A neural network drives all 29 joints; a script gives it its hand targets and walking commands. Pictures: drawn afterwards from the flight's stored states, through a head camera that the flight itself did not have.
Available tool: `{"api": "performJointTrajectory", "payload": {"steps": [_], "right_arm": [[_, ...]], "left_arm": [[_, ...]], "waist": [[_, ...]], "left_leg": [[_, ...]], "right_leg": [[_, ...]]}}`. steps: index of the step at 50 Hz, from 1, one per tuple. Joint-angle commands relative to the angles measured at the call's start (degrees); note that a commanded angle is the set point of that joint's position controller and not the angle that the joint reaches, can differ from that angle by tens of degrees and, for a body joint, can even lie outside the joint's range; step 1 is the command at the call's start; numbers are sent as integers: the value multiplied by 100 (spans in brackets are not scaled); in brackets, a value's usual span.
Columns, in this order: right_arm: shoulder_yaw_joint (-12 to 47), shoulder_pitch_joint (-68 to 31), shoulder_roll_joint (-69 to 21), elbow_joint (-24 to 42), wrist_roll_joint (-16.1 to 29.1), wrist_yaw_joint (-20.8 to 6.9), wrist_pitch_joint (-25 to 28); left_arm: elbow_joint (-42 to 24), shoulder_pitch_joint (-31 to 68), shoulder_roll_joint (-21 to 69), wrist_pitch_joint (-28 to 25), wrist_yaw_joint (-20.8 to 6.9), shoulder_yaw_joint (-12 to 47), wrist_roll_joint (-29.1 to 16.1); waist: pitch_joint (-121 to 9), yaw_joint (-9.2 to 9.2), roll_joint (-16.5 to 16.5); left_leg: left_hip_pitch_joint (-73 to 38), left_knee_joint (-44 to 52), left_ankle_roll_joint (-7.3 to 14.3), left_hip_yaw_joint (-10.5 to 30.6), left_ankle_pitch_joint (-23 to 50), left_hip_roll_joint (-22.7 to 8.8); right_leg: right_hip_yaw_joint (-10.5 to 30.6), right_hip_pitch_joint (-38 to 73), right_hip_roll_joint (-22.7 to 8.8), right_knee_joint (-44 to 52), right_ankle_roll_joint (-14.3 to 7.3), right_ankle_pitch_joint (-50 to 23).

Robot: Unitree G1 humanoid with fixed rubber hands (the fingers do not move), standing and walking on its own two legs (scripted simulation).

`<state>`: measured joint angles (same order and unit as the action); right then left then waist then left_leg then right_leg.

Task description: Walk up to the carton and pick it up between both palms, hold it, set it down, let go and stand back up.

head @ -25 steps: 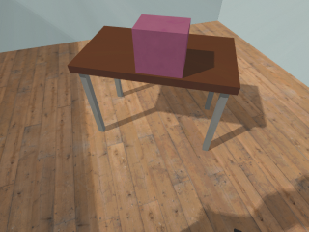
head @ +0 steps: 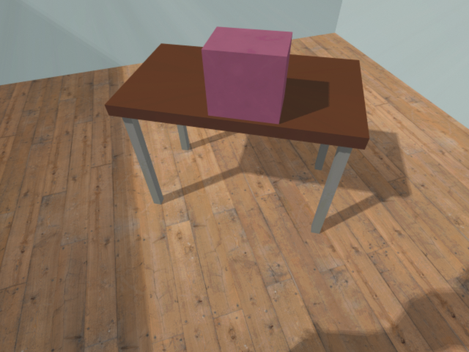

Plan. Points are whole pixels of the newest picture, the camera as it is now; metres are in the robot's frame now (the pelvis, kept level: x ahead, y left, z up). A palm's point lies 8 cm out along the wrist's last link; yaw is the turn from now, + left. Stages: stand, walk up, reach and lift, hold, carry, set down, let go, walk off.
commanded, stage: walk up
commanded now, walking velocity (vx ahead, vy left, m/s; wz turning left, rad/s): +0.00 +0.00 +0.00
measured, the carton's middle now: (248, 75) +0.95 -0.04 -0.01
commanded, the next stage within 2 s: none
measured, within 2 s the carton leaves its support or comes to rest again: neither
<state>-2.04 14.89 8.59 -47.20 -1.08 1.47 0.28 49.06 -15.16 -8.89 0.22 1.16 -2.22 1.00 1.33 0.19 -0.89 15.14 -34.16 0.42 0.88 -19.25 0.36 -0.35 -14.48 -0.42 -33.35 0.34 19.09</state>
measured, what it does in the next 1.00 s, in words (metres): walks ahead: left foot, then right foot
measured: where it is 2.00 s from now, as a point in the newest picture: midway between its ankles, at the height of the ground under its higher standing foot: (201, 276)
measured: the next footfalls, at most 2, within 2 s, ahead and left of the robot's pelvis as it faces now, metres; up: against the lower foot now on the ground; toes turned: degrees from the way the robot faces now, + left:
left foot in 0.44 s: +0.09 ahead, +0.26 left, +0.00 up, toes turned -5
right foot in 1.00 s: +0.46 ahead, +0.07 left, +0.00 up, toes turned -19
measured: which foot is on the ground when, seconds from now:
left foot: down 0.00-0.08, up 0.10-0.42, down 0.44-1.00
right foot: down 0.00-0.46, up 0.48-0.98, down 1.00-1.00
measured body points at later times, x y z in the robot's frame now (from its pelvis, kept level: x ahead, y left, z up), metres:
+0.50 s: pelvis +0.05 +0.13 -0.01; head +0.11 +0.15 +0.44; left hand +0.05 +0.43 -0.15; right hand +0.13 -0.12 -0.13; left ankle +0.05 +0.26 -0.73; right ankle -0.02 -0.10 -0.71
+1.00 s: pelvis +0.32 +0.16 -0.04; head +0.38 +0.18 +0.40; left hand +0.54 +0.31 -0.19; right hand +0.09 +0.02 -0.14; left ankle +0.05 +0.26 -0.72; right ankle +0.42 +0.07 -0.73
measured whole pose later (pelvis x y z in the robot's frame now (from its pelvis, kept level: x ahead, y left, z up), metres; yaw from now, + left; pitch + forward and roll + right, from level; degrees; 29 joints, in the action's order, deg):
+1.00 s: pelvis +0.32 +0.16 -0.04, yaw -13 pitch +2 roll -5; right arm 0.7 39.6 4.7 -62.5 -0.1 3.4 4.3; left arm 49.4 -2.9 -10.3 -0.3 -3.3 -2.0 1.9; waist 3.5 -4.4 -0.8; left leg -12.0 -27.7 0.2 -7.8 -37.8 -2.5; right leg -12.6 -32.9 5.9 -42.1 -3.7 11.2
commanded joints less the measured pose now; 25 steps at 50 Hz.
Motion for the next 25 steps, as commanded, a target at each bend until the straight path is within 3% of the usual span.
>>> {"api": "performJointTrajectory", "payload": {"steps": [1, 2, 3, 4, 5, 6, 7, 9, 12, 14, 16, 17, 18, 19, 20, 21, 22, 23, 24, 25], "right_arm": [[-169, 139, 629, 154, -1, 45, 66], [-162, 212, 609, 99, 2, 44, 70], [-348, -203, 1350, 293, -384, -109, -194], [-296, -461, 1054, 462, -429, -151, -352], [-266, -399, 857, 454, -405, -180, -415], [-280, -320, 798, 412, -356, -208, -405], [-275, -260, 767, 450, -250, -232, -325], [-280, -264, 775, 475, -184, -306, -267], [-153, -494, 612, 468, -106, -350, -269], [-71, -761, 598, 609, -36, -360, -298], [3, -907, 642, 663, 34, -374, -311], [42, -399, 756, 686, 186, -488, -145], [6, -228, 816, 576, 176, -538, -75], [-64, 301, 961, 306, 104, -512, -31], [-166, 1044, 1162, -62, 42, -417, 50], [-254, 1703, 1502, -377, -36, -312, 184], [-265, 1943, 1805, -427, -68, -215, 293], [-291, 1716, 2202, -314, -36, -135, 335], [-316, 1423, 2370, -377, 17, -118, 326], [-217, 1114, 2085, -328, 64, -139, 352]], "left_arm": [[-91, -138, -588, -93, 50, -150, -14], [-85, -81, -610, -101, 52, -168, -15], [438, -1566, -1374, -43, 247, -482, 176], [589, -2185, -1975, 25, 355, -600, 186], [613, -2133, -1978, 48, 398, -625, 157], [561, -1835, -1875, 50, 386, -580, 148], [446, -1405, -1878, 7, 362, -609, 155], [314, -820, -1540, -54, 317, -530, 115], [428, -794, -1316, -102, 272, -421, 107], [488, -941, -1389, -123, 274, -451, 135], [522, -1045, -1585, -113, 293, -505, 143], [374, -774, -1820, -146, 114, -654, 62], [80, 41, -1947, -110, 38, -758, 27], [-64, 393, -1904, -103, 3, -774, 70], [-36, 302, -1648, -115, -10, -695, 124], [18, -88, -1078, -160, -15, -513, 179], [-34, -329, -492, -204, -23, -335, 184], [-99, -682, -290, -221, -61, -293, 139], [-199, -574, -612, -196, -107, -402, 42], [-223, -240, -781, -193, -185, -401, 65]], "waist": [[-263, -31, 261], [-208, -62, 205], [66, 663, -174], [460, 838, 342], [695, 723, 389], [819, 539, 503], [758, 424, 740], [562, 189, 1021], [51, 240, 1369], [-88, 344, 1677], [-262, 454, 1990], [-1051, 105, 2427], [-632, -163, 2731], [-588, -446, 2268], [-757, -687, 1195], [-931, -853, -363], [-883, -809, -1728], [-801, -563, -2556], [-700, -503, -2766], [-130, -435, -2532]], "left_leg": [[-330, 581, 224, 402, 1691, -366], [-294, 615, 224, 377, 1700, -346], [1443, -1148, -274, -778, -591, 256], [2296, -2116, -342, -240, -1219, 49], [2369, -2465, -369, 71, -939, -234], [2308, -2578, -394, 137, -691, -314], [2313, -2586, -424, 198, -495, -371], [1968, -2509, -473, 290, 63, -414], [1691, -1968, -532, -104, 389, -210], [1509, -1313, -560, -154, 341, -296], [1189, -583, -547, -258, 185, -292], [-30, -159, -444, -487, -489, -222], [-672, 253, -377, -541, -335, -269], [-1390, 583, -361, -664, 43, -192], [-2267, 897, -363, -675, 69, -147], [-3055, 1202, -361, -150, -328, -651], [-3060, 1766, -312, 1485, -1816, -1751], [-2567, 2524, -79, 3326, -2912, -2707], [-1905, 3232, 264, 4508, -4083, -3038], [-1263, 3434, 318, 4467, -4187, -2862]], "right_leg": [[397, 157, -310, 597, -285, -1695], [447, 180, -356, 614, -306, -1822], [2777, 1011, -2126, 1292, -896, -726], [4204, 926, -2954, 1787, -1310, -480], [4526, 493, -3087, 2076, -1459, 74], [4416, 227, -2924, 2143, -1439, 338], [4053, 88, -2647, 2146, -1362, 414], [3030, -219, -1981, 2099, -910, 303], [2030, 264, -1370, 1680, -548, -1401], [1814, 446, -1419, 1470, -539, -2455], [1652, 569, -1416, 1260, -507, -2979], [1433, -213, -1184, 1897, -362, 1342], [1390, -999, -1046, 1906, -357, 1577], [1280, -1414, -910, 1585, -288, 1589], [881, -1748, -485, 655, -185, 1656], [369, -2343, 43, -727, -193, 1587], [337, -3151, 151, -2198, -242, 1788], [503, -3499, 55, -3291, -221, 1544], [770, -3478, -209, -3862, -229, 1100], [783, -3453, -392, -4019, -266, 777]]}}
